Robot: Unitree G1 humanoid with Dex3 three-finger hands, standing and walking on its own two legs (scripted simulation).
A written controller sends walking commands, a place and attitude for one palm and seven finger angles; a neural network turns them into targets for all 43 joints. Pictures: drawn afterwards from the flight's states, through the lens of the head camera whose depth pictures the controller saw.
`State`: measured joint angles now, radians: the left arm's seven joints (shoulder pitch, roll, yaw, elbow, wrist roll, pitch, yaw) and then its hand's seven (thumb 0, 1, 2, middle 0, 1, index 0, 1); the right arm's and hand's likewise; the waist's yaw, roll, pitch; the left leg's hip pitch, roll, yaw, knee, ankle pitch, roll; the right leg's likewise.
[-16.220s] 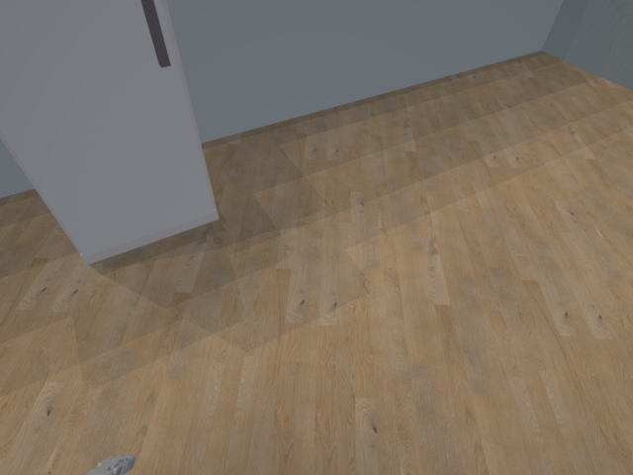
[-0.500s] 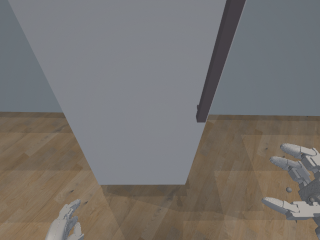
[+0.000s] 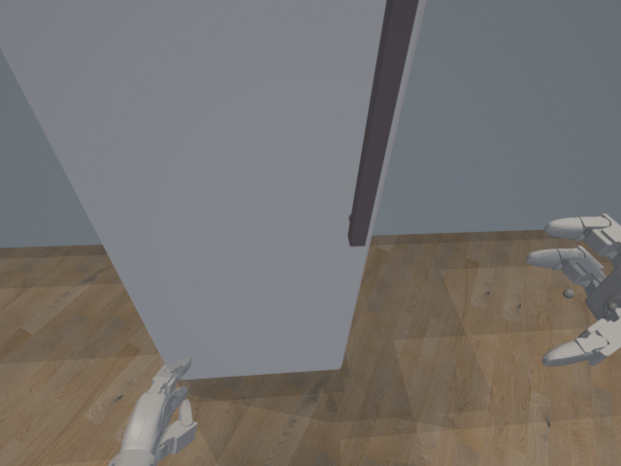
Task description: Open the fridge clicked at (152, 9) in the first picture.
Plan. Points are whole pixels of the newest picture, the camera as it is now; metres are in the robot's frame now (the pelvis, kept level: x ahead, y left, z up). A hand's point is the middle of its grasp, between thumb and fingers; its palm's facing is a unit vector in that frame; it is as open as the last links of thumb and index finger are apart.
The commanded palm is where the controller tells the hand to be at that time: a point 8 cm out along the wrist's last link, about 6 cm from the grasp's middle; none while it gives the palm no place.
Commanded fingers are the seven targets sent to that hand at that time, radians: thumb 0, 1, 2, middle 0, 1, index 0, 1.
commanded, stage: raise the hand to about handle height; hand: right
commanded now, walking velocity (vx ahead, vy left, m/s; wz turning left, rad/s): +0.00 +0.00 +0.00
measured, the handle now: (376, 110) +0.52 -0.09 +0.23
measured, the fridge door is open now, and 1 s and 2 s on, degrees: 0 0 0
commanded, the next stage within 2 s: move the hooked fingers beside the handle in 0.60 s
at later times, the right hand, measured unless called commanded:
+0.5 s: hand (569, 260) +0.28 -0.27 +0.19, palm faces +0.06 +0.99 -0.08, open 14.0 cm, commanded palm +0.25 -0.30 +0.19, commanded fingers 0.00 0.50 -0.30 0.30 1.20 0.30 1.20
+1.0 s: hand (521, 244) +0.32 -0.24 +0.17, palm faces -0.03 +1.00 -0.07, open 14.0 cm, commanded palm +0.29 -0.29 +0.18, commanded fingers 0.00 0.50 -0.30 0.30 1.20 0.30 1.20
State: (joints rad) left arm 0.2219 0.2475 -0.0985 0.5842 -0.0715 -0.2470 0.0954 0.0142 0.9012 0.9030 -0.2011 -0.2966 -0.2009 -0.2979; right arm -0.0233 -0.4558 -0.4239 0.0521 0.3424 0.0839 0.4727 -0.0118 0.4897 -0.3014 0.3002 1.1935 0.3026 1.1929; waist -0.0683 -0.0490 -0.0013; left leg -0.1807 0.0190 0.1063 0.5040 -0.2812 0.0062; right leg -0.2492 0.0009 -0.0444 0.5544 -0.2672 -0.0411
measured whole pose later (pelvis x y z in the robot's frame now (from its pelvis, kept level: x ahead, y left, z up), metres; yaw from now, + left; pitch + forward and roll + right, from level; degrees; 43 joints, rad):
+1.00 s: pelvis +0.01 +0.02 +0.00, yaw +1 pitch -2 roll +1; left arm 0.22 0.28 -0.07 0.61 -0.09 -0.19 0.11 0.01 0.90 0.90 -0.20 -0.30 -0.20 -0.30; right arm -0.25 -0.46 -0.40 0.26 0.31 0.13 0.47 -0.01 0.50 -0.30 0.30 1.20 0.30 1.20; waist -0.04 -0.05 0.01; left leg -0.18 0.00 0.10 0.49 -0.28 0.03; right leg -0.24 -0.02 -0.04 0.53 -0.26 -0.02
